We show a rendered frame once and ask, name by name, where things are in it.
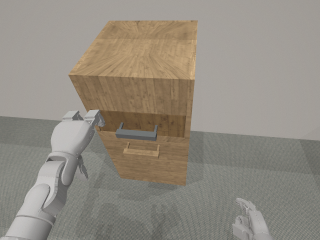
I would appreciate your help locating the cabinet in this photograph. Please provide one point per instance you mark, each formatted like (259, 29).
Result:
(142, 66)

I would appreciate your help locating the robot right hand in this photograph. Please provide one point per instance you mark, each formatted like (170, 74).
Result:
(245, 228)

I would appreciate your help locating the drawer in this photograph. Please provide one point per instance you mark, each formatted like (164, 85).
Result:
(168, 125)

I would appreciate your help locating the left robot forearm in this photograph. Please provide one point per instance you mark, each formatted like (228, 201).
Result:
(45, 199)

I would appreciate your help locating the robot left hand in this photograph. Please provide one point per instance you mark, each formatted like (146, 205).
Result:
(73, 135)

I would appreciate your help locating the handle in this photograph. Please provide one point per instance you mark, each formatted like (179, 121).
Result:
(141, 153)
(136, 134)

